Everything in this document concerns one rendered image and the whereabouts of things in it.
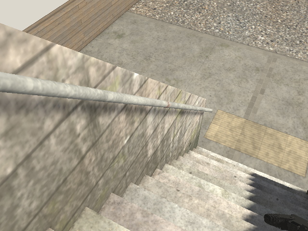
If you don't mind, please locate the right robot hand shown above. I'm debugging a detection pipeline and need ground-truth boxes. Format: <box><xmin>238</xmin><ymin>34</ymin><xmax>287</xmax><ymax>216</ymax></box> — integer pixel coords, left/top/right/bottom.
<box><xmin>264</xmin><ymin>214</ymin><xmax>308</xmax><ymax>231</ymax></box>

